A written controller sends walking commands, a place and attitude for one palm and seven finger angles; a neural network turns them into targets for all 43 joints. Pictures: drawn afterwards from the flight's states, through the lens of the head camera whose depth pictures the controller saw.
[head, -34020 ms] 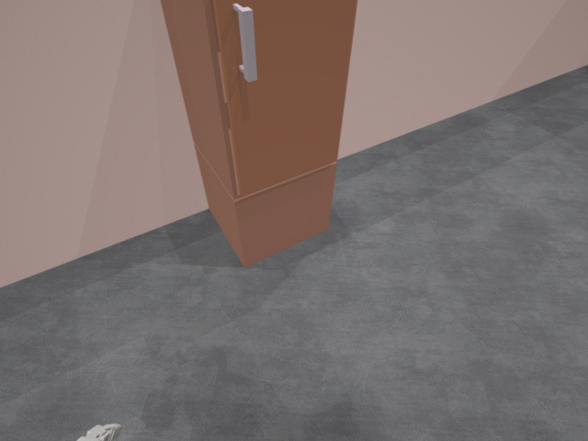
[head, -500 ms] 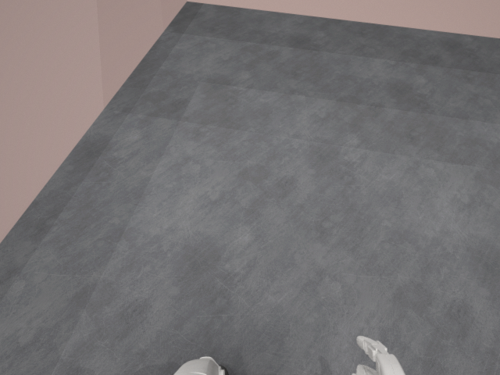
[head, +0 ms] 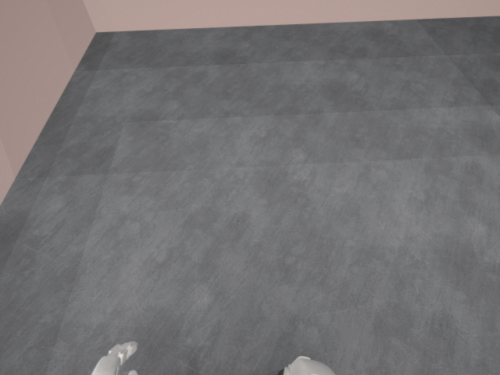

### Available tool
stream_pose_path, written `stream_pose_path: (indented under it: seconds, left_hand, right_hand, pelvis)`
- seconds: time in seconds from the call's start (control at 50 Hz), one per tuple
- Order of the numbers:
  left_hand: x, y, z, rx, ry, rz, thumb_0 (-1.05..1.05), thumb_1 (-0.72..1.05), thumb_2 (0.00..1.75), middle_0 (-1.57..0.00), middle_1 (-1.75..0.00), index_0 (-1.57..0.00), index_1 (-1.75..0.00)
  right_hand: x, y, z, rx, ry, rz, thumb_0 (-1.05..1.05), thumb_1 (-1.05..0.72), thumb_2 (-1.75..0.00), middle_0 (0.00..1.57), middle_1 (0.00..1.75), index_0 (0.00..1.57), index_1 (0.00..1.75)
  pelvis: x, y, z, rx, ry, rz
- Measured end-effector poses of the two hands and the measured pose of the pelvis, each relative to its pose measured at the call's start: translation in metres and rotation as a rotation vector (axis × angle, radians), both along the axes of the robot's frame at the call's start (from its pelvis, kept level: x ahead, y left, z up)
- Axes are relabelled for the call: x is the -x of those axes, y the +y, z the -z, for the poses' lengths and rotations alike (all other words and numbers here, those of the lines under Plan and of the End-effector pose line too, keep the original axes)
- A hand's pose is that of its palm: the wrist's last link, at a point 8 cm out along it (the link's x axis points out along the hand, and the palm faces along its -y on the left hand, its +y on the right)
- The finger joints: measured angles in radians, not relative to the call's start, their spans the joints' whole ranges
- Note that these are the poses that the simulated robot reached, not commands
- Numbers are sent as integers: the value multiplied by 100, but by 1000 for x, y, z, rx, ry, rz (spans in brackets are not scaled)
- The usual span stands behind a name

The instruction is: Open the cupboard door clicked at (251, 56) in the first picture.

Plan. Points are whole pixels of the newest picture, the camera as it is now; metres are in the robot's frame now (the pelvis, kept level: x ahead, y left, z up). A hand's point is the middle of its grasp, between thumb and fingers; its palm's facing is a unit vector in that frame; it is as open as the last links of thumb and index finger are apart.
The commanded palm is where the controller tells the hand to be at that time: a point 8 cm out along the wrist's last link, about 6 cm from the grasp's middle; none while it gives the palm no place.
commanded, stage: turn to face it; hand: left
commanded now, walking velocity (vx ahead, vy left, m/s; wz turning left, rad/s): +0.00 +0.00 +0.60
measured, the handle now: out of the picture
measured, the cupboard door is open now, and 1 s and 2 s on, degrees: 41 41 41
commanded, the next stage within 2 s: none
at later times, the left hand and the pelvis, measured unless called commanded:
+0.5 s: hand out of the picture +0.11 +0.25 -0.16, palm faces +0.31 -0.93 -0.21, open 7.3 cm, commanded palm none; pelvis +0.08 +0.03 +0.01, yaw +16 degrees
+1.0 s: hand out of the picture +0.07 +0.15 -0.13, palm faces +0.56 -0.79 -0.26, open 7.3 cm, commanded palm none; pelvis +0.11 -0.05 +0.03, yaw +35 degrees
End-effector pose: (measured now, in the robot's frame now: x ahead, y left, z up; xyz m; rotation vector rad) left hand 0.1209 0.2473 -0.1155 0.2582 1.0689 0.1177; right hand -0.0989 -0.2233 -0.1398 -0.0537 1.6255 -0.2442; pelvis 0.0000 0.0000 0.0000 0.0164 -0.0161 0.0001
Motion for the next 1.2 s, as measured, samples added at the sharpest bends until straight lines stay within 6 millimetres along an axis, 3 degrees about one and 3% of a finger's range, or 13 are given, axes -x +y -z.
stream_pose_path:
  seconds: [0.1, 0.14, 0.26, 0.38, 0.52, 0.64, 0.8, 0.94, 1.06, 1.2]
  left_hand:
    - [-9, -32, -1, 79, 36, -40, 0, 92, 90, -20, -30, -19, -30]
    - [-13, -36, -2, 105, 17, -99, -1, 93, 90, -20, -30, -20, -30]
    - [-17, -20, 6, 136, -4, -193, -3, 95, 90, -21, -30, -20, -30]
    - [9, 18, 33, 138, 81, -301, -1, 93, 90, -21, -30, -20, -30]
    - [32, 48, 12, 66, 136, -400, 0, 92, 90, -20, -30, -19, -30]
    - [37, 46, -7, 14, 119, -456, 1, 92, 90, -20, -30, -19, -30]
    - [43, 2, -17, -42, 69, -517, 0, 91, 90, -20, -30, -19, -30]
    - [72, -47, -22, 16, 110, -624, 0, 91, 90, -20, -30, -20, -30]
    - [106, -68, -14, 59, 122, -733, 0, 92, 90, -21, -30, -20, -30]
    - [173, -71, 15, 107, 172, -872, 0, 92, 90, -21, -30, -20, -30]
  right_hand:
    - [-85, -4, -13, -1, -112, -63, 1, -91, -90, 19, 29, 20, 30]
    - [-120, -3, -18, 0, -164, -103, 1, -91, -90, 19, 29, 20, 30]
    - [-214, 0, -27, 37, -281, -244, 1, -93, -90, 20, 29, 20, 30]
    - [-285, 13, -29, 94, -394, -372, 1, -93, -90, 20, 29, 20, 30]
    - [-315, 24, -40, 85, -393, -461, 1, -91, -90, 20, 29, 20, 30]
    - [-329, 17, -33, 37, -363, -510, 1, -91, -90, 20, 30, 20, 30]
    - [-365, -12, -4, -30, -347, -562, 1, -91, -90, 20, 30, 20, 30]
    - [-405, -13, -21, -54, -353, -666, 1, -91, -90, 20, 29, 20, 30]
    - [-435, 13, -30, -56, -371, -792, 1, -91, -90, 19, 29, 20, 30]
    - [-459, 79, -34, -75, -487, -953, 1, -91, -90, 19, 29, 20, 30]
  pelvis:
    - [-27, -7, -17, 7, 18, -57]
    - [-35, -7, -20, 10, 26, -83]
    - [-57, 4, -18, 30, 27, -163]
    - [-75, 26, -1, 50, 29, -232]
    - [-86, 27, -16, 51, 46, -296]
    - [-94, 12, -21, 46, 36, -354]
    - [-105, -28, -9, 7, 23, -456]
    - [-111, -44, -24, -26, 25, -568]
    - [-110, -48, -25, -25, 30, -660]
    - [-93, -33, -8, 16, 24, -759]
